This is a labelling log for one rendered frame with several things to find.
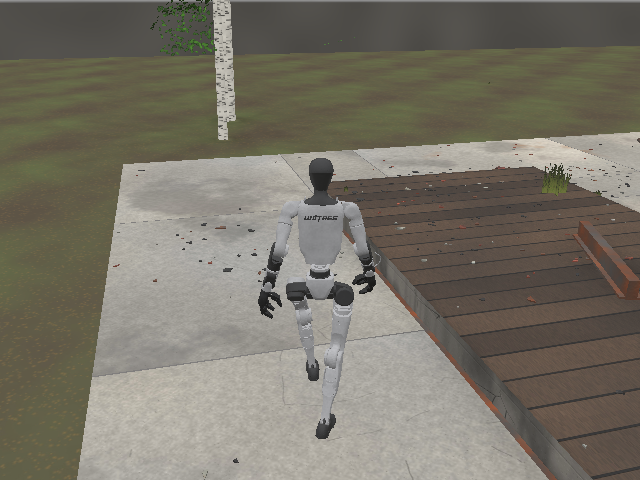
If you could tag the robot left hand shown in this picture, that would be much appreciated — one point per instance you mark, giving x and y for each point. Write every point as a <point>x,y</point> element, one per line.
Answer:
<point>264,302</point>

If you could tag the left robot upper arm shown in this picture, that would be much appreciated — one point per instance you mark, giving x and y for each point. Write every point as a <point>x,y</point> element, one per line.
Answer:
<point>289,211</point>

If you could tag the right robot shin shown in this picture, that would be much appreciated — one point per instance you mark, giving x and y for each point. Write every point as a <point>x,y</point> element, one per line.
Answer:
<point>330,386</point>

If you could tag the robot right hand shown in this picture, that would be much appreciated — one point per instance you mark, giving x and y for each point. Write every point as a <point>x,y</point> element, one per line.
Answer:
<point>361,279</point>

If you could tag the right robot forearm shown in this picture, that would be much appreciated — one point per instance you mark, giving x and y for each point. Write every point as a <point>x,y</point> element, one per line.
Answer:
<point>367,263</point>

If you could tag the right robot upper arm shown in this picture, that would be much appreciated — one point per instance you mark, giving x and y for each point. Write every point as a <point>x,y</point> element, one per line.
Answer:
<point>351,211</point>

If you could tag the robot torso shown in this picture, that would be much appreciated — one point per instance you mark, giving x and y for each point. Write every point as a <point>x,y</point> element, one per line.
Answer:
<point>320,238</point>

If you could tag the left robot forearm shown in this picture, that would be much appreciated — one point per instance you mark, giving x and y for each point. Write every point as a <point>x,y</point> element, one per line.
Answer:
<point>272,271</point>

